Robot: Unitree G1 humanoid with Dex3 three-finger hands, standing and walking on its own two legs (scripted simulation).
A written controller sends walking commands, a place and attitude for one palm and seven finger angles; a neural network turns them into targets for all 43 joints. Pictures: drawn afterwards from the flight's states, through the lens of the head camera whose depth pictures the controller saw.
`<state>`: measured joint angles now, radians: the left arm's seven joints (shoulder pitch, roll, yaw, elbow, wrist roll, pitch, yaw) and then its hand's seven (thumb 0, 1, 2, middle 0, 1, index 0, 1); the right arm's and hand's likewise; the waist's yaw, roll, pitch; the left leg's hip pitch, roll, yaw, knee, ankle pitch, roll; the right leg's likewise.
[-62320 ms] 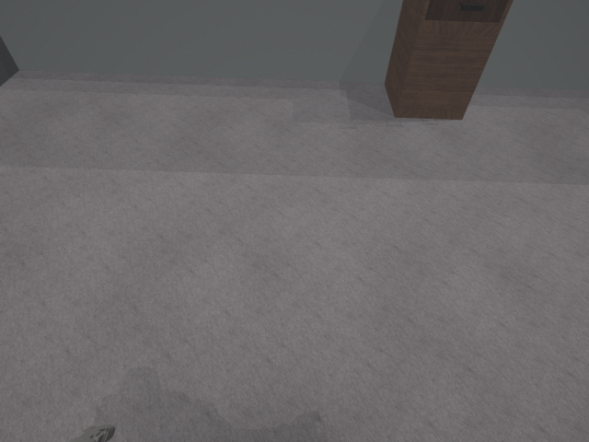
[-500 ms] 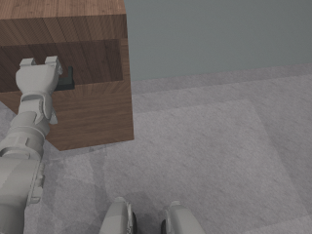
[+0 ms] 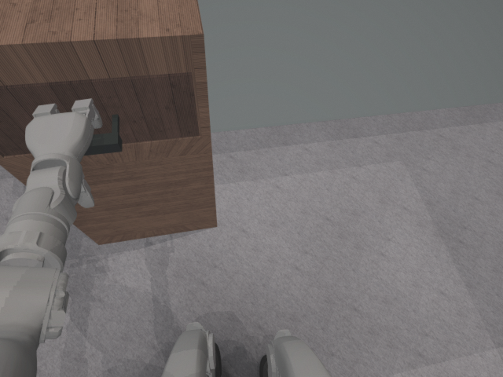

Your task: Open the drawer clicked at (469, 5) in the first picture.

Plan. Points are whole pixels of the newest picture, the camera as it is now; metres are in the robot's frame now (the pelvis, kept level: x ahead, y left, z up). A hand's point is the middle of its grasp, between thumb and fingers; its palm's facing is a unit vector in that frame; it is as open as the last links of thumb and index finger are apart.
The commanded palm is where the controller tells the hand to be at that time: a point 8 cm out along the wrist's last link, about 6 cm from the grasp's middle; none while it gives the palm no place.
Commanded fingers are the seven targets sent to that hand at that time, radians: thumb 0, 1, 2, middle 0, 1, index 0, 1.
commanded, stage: lift the fingers back up to retry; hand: left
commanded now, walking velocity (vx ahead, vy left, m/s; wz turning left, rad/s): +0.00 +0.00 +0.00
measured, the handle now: (90, 134) +0.54 +0.27 -0.02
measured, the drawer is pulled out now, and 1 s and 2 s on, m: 0.00 0.00 0.00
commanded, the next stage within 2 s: re-aim the fingers above the handle in 0.50 s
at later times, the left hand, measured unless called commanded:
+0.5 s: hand (73, 137) +0.48 +0.26 +0.04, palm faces -0.08 -0.07 -0.99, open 13.9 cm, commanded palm +0.46 +0.25 +0.10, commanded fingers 0.00 -0.50 0.30 -0.30 -1.20 -0.30 -1.20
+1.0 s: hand (77, 137) +0.49 +0.26 +0.04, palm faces -0.08 -0.06 -1.00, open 13.8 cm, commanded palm +0.47 +0.26 +0.10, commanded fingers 0.00 -0.50 0.30 -0.30 -1.20 -0.30 -1.20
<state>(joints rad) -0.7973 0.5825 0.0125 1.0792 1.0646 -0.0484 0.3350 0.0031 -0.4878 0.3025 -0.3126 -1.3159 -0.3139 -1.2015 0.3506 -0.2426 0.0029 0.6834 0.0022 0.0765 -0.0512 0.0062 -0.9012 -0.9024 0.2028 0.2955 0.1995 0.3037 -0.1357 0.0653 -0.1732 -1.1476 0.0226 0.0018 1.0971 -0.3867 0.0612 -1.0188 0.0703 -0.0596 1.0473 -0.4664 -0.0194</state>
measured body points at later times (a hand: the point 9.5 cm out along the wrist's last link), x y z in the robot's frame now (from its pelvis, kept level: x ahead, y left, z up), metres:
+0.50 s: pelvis +0.05 +0.01 +0.05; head +0.13 +0.02 +0.49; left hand +0.48 +0.26 +0.10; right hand +0.08 -0.26 -0.08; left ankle +0.06 +0.08 -0.65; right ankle +0.01 -0.12 -0.65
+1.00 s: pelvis +0.05 -0.01 +0.04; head +0.14 +0.00 +0.48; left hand +0.48 +0.26 +0.09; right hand +0.08 -0.28 -0.08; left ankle +0.06 +0.08 -0.65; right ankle +0.01 -0.12 -0.65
